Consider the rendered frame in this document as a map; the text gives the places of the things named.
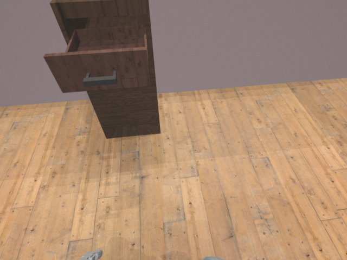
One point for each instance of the cabinet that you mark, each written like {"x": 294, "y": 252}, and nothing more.
{"x": 122, "y": 112}

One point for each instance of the handle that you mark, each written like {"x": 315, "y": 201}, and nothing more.
{"x": 99, "y": 81}

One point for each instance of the drawer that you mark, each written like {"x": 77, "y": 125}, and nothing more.
{"x": 100, "y": 51}

